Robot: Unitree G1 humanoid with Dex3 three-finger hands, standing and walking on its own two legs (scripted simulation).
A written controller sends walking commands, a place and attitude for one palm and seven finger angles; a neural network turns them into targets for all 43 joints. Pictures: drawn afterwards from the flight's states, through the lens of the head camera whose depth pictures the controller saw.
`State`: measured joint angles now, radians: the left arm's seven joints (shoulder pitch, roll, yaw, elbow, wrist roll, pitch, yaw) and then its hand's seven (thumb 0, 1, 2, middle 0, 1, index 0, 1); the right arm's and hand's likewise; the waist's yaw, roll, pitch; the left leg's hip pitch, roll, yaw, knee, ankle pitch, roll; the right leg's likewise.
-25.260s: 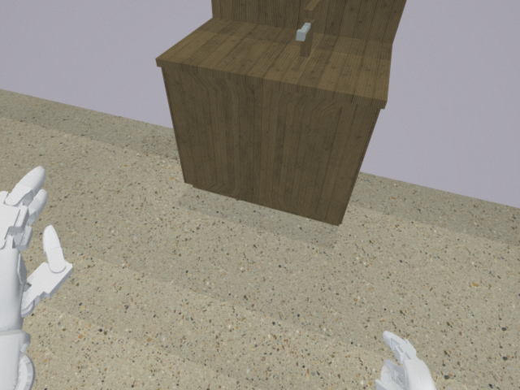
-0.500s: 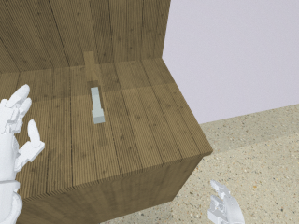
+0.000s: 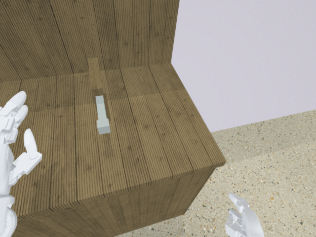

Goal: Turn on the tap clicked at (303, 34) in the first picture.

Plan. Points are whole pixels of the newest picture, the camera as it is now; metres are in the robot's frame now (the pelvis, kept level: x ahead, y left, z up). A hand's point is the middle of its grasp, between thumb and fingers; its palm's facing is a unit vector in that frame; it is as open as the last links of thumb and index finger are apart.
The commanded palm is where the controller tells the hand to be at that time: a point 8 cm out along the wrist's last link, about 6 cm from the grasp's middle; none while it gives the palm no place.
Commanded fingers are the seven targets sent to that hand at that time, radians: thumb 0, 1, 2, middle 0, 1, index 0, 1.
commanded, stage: look again from close up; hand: left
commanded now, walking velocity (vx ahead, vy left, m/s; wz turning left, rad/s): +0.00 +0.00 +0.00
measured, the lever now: (103, 126) +0.35 +0.17 +0.09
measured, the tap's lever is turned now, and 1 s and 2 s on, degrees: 0 0 0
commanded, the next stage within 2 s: shuffle to correct the standing spot in 0.14 s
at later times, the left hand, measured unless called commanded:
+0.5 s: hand (53, 148) +0.23 +0.22 +0.16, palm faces +0.37 -0.85 -0.37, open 7.4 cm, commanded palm +0.17 +0.26 +0.17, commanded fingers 0.00 0.90 0.90 -0.20 -0.30 -0.20 -0.30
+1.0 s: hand (89, 154) +0.23 +0.16 +0.15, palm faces +0.33 -0.86 -0.38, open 7.4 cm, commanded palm +0.17 +0.20 +0.17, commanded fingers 0.00 0.90 0.90 -0.20 -0.30 -0.20 -0.30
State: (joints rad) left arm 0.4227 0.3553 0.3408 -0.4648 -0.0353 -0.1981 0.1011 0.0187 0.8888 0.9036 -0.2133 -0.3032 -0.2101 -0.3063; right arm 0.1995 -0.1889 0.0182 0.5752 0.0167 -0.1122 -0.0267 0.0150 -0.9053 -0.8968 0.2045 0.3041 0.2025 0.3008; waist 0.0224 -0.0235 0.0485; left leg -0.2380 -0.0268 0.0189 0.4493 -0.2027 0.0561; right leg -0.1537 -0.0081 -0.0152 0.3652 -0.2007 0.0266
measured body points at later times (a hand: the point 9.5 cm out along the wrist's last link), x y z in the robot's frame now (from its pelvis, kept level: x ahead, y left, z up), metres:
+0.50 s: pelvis +0.01 -0.02 +0.00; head +0.03 -0.01 +0.45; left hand +0.21 +0.27 +0.18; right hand +0.19 -0.24 -0.07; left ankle +0.02 +0.08 -0.74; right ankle +0.00 -0.14 -0.74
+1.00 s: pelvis +0.01 -0.08 -0.01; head +0.03 -0.07 +0.44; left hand +0.21 +0.20 +0.18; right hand +0.18 -0.32 -0.09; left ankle +0.02 +0.08 -0.74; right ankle +0.00 -0.14 -0.74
